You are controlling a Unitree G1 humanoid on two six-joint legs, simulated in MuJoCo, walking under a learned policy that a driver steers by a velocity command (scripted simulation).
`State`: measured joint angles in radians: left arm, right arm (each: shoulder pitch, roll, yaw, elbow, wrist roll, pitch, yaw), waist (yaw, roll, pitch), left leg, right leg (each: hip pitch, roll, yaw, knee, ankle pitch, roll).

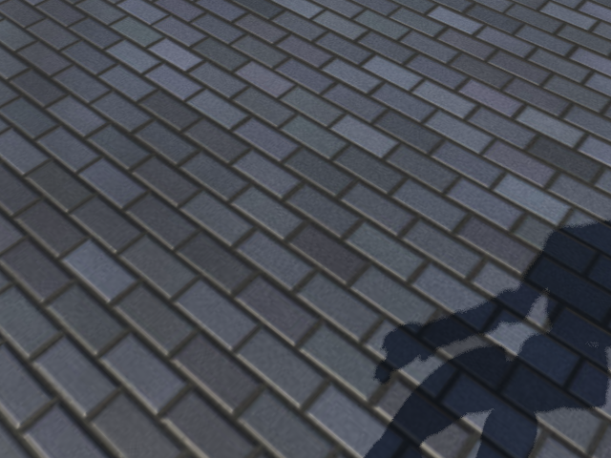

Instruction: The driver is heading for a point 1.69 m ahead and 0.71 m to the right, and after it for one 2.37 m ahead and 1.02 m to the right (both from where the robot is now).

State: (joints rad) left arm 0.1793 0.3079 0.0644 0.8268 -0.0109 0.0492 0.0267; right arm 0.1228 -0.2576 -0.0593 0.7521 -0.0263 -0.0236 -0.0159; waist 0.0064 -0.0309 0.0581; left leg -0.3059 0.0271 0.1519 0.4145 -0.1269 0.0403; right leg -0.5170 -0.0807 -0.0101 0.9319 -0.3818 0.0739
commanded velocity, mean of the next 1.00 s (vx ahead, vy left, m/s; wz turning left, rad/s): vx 0.02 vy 0.00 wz -0.54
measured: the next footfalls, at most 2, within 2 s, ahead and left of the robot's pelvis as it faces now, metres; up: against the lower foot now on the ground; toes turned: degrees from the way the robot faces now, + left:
right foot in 0.16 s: +0.06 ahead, -0.13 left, +0.00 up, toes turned -10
left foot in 0.62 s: +0.14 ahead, +0.08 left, +0.00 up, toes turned -27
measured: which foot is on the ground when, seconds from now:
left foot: down 0.00-0.16, up 0.18-0.60, down 0.62-1.00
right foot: up 0.00-0.14, down 0.16-0.62, up 0.64-1.00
